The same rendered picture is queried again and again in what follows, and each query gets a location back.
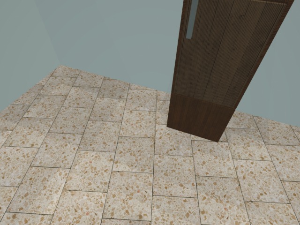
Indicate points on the cupboard door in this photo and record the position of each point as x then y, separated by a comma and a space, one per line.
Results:
227, 41

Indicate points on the handle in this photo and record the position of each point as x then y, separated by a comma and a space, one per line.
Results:
191, 18

